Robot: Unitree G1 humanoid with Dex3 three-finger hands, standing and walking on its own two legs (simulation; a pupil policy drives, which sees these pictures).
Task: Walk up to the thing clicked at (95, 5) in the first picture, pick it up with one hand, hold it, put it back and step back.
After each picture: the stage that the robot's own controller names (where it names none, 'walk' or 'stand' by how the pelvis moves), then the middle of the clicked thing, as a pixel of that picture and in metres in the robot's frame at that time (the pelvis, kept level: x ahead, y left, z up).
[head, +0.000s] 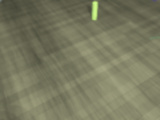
stand; (94, 11) +2.07 -0.14 -0.65
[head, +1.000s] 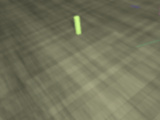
walk; (77, 25) +1.92 +0.22 -0.63
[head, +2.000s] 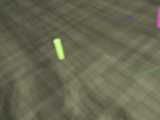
walk; (59, 49) +1.31 +0.42 -0.65
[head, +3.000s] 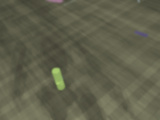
walk; (58, 79) +0.87 +0.32 -0.65
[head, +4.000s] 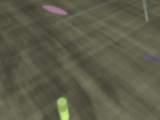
walk; (63, 110) +0.61 +0.21 -0.65
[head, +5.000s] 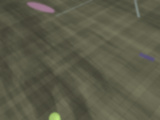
stand; out of the picture +0.46 +0.21 -0.64
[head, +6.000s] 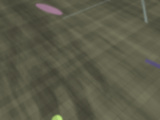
stand; out of the picture +0.46 +0.20 -0.65
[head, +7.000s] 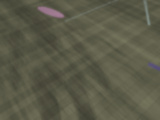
stand; out of the picture +0.42 +0.19 -0.65
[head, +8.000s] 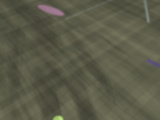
stand; out of the picture +0.46 +0.20 -0.66
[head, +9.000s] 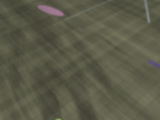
stand; out of the picture +0.43 +0.21 -0.66
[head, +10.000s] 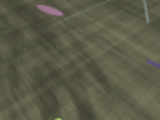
stand; out of the picture +0.44 +0.20 -0.66
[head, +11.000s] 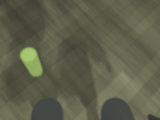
go down; (33, 64) +0.49 +0.23 -0.36
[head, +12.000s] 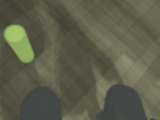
go down; (21, 46) +0.50 +0.25 -0.26
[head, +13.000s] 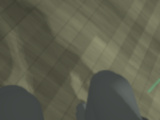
close in; out of the picture +0.49 +0.29 -0.17
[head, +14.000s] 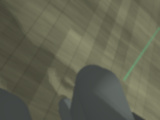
close; out of the picture +0.48 +0.32 -0.16
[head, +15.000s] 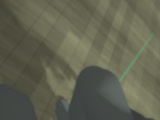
lift; out of the picture +0.45 +0.30 -0.17
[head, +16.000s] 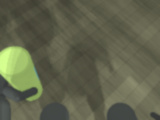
lift; (25, 79) +0.34 +0.20 -0.01
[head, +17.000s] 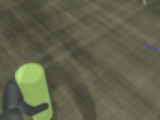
hold; (37, 97) +0.31 +0.17 +0.01
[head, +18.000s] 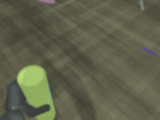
hold; (40, 98) +0.31 +0.16 +0.02
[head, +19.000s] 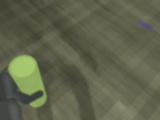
crouch; (31, 85) +0.36 +0.18 -0.03
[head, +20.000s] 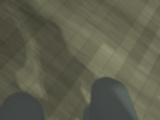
lower; out of the picture +0.51 +0.27 -0.04
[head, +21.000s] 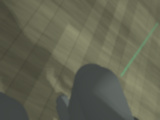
lower; out of the picture +0.47 +0.31 -0.16
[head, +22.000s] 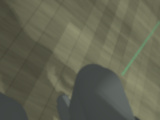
lower; out of the picture +0.47 +0.30 -0.17
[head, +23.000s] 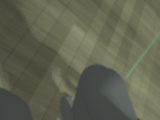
lower; out of the picture +0.45 +0.30 -0.17
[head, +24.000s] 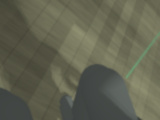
lower; out of the picture +0.46 +0.30 -0.16
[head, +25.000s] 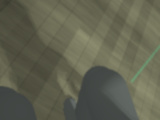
open; out of the picture +0.46 +0.27 -0.17
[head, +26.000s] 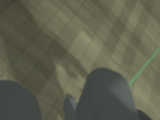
stand; out of the picture +0.46 +0.27 -0.18
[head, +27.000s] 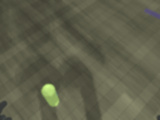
stand; (51, 96) +0.44 +0.19 -0.48
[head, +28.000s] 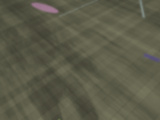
stand; out of the picture +0.42 +0.18 -0.60
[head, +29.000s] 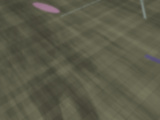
stand; out of the picture +0.42 +0.17 -0.60
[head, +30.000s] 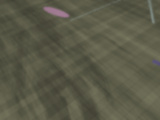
stand; out of the picture +0.43 +0.15 -0.65
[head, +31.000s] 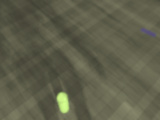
walk; (63, 103) +0.47 +0.13 -0.64
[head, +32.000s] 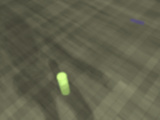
walk; (63, 84) +0.68 +0.21 -0.62
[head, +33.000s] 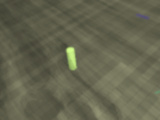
stand; (71, 59) +1.01 +0.18 -0.63
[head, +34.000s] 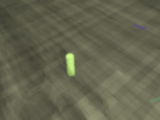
stand; (70, 65) +1.02 +0.16 -0.65
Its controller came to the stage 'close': yes
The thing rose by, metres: 0.68
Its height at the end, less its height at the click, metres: +0.00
